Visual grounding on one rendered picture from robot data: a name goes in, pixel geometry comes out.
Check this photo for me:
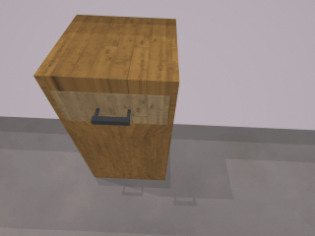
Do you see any cabinet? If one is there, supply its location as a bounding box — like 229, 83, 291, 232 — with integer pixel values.
33, 15, 180, 181

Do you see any handle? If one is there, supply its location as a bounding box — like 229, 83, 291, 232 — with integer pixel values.
91, 108, 131, 126

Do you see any drawer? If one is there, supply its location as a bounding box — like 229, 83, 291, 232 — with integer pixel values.
51, 90, 170, 125

